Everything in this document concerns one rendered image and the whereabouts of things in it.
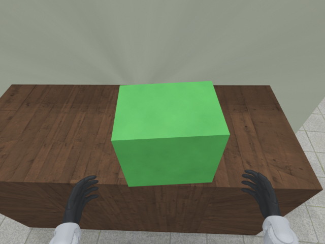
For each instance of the right robot forearm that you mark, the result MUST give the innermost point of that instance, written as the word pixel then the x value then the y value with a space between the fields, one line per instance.
pixel 277 231

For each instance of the robot right hand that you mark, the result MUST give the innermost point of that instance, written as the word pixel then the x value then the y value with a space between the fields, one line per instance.
pixel 264 193

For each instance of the robot left hand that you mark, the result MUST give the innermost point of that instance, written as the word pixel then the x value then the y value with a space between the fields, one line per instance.
pixel 77 200

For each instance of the pedestal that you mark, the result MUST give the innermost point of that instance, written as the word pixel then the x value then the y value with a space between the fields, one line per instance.
pixel 54 135

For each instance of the left robot forearm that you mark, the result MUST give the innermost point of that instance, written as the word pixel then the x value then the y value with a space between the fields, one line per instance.
pixel 66 233

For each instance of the carton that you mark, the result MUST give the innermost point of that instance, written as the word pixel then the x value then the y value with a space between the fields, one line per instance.
pixel 169 133

